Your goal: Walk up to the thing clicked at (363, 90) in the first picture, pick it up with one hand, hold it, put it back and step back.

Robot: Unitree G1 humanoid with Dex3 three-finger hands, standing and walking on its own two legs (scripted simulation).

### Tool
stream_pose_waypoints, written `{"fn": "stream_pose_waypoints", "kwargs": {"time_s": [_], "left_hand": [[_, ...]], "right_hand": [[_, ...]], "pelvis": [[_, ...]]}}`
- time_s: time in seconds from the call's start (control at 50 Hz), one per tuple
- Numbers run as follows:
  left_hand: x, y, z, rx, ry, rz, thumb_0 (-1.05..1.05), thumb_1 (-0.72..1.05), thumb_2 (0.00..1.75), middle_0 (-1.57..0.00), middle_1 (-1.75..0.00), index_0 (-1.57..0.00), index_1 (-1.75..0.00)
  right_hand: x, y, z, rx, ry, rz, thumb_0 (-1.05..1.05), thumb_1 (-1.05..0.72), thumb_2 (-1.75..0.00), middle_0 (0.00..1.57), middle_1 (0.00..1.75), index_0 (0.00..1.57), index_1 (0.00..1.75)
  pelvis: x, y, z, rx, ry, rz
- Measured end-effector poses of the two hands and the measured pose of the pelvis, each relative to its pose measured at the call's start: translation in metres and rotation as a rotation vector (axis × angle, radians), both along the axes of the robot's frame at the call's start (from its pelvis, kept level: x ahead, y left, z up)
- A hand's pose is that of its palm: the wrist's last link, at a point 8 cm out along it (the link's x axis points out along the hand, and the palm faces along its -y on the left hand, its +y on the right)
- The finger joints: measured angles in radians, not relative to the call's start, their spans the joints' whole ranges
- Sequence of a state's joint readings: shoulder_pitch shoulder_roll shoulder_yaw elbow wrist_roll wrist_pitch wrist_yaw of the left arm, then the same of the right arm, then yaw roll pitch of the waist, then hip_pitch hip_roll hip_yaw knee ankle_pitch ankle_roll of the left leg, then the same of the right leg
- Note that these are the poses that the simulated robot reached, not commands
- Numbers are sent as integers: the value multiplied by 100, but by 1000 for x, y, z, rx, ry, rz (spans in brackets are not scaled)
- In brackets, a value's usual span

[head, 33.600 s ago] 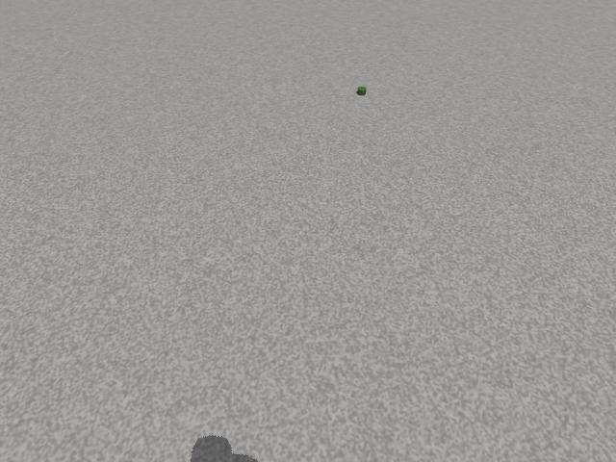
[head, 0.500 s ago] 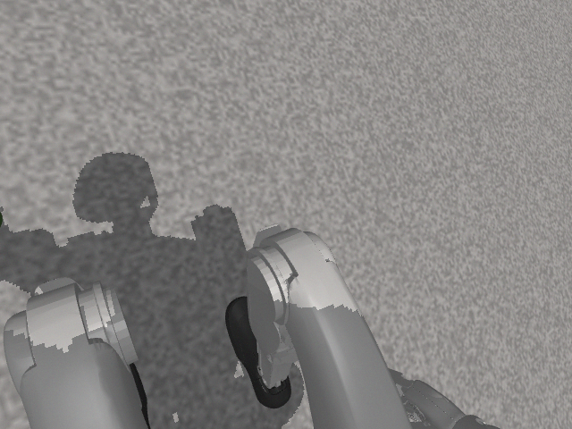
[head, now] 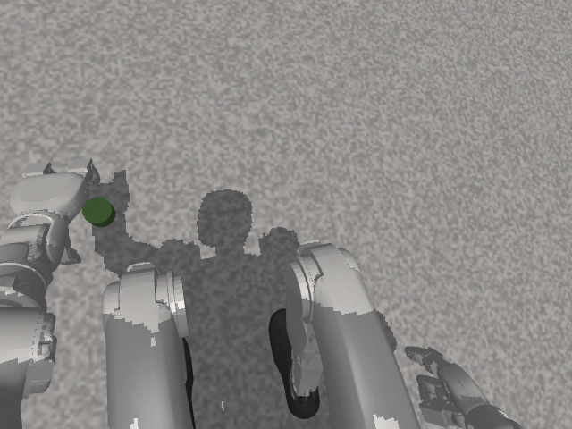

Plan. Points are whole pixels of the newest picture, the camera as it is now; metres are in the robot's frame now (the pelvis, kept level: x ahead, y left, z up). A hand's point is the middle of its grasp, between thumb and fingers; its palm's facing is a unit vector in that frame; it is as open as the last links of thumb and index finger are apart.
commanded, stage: withdraw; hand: left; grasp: from above
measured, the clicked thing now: (99, 212) +0.48 +0.26 -0.33
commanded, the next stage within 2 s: home in 0.20 s
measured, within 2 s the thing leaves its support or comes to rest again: neither
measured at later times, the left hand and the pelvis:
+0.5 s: hand (37, 189) +0.46 +0.28 -0.14, palm faces -0.41 -0.07 -0.91, open 12.9 cm; pelvis +0.02 +0.01 +0.01, yaw -1 degrees
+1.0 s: hand out of the picture +0.29 +0.24 +0.07, palm faces -0.21 -0.72 -0.66, open 7.6 cm; pelvis +0.02 +0.01 +0.18, yaw +4 degrees
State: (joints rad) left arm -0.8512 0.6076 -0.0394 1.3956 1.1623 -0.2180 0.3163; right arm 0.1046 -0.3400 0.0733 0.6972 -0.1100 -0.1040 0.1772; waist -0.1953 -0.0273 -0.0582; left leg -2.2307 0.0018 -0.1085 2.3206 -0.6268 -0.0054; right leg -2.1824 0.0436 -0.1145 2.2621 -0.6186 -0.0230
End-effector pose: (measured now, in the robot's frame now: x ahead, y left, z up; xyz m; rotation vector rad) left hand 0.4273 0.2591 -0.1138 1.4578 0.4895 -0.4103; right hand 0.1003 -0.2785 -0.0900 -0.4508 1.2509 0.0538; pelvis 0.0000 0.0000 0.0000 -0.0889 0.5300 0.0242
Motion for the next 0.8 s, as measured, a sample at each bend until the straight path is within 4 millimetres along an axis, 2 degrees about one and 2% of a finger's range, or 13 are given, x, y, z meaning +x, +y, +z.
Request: {"fn": "stream_pose_waypoints", "kwargs": {"time_s": [0.12, 0.2, 0.26, 0.34, 0.42, 0.52, 0.6, 0.68, 0.8], "left_hand": [[4, 3, -41, -22, -73, -53, 0, -43, 96, -13, -98, -14, -97], [22, 8, -51, 0, -185, -36, 0, -45, 97, -12, -99, -12, -98], [38, 12, -43, 27, -260, 6, 0, -45, 97, -11, -98, -13, -97], [55, 17, -23, 82, -265, 60, 0, -43, 96, -14, -94, -15, -93], [56, 22, 5, 102, -221, 120, 0, -38, 95, -17, -91, -18, -89], [31, 25, 35, 81, -120, 160, 0, -25, 95, -20, -81, -20, -80], [1, 14, 63, -40, -111, 173, 0, -5, 92, -21, -67, -20, -67], [-38, 8, 97, -152, -147, 203, 0, 21, 87, -21, -51, -20, -52], [-87, 18, 145, -259, -159, 362, 0, 60, 87, -21, -37, -21, -38]], "right_hand": [[-24, -6, -9, -94, 83, -22, 0, -90, -90, 20, 30, 19, 30], [-39, 3, -18, -96, 140, -55, 0, -90, -90, 20, 30, 19, 30], [-46, 13, -25, -64, 169, -88, 0, -90, -90, 20, 30, 19, 30], [-45, 27, -32, 7, 173, -130, 1, -90, -90, 20, 30, 20, 30], [-38, 39, -33, 88, 156, -161, 0, -90, -90, 20, 30, 20, 30], [-24, 40, -20, 142, 115, -175, 0, -90, -90, 20, 30, 20, 30], [-8, 32, 0, 126, 77, -154, 0, -90, -90, 20, 30, 20, 30], [18, 22, 30, 83, 2, -136, 1, -90, -90, 20, 30, 20, 30], [71, 19, 86, 31, -178, -117, 1, -91, -90, 20, 30, 19, 30]], "pelvis": [[4, 4, -23, -16, -10, -8], [9, 10, -32, -30, 2, -10], [14, 13, -34, -34, 26, -9], [21, 16, -28, -37, 68, -8], [25, 16, -13, -30, 94, -5], [24, 14, 13, -10, 94, 2], [19, 12, 36, -6, 86, 13], [16, 11, 61, -2, 74, 23], [14, 9, 102, 4, 38, 39]]}}
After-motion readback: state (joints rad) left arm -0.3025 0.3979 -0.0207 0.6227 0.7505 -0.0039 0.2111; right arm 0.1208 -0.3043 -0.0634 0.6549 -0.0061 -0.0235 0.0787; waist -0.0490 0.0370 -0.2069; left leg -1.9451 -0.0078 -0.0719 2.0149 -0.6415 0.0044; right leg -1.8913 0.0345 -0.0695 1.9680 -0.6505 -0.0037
